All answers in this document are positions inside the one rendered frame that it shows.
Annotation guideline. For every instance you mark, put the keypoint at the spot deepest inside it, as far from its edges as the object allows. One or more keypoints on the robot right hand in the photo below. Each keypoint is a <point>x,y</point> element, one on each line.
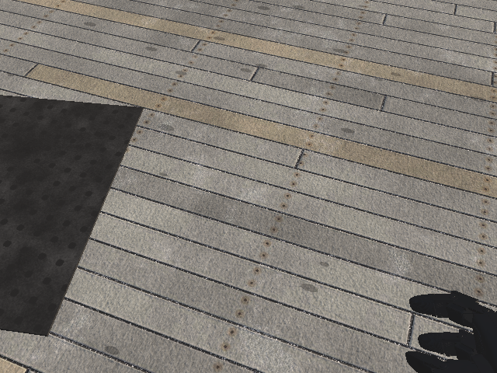
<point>476,353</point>

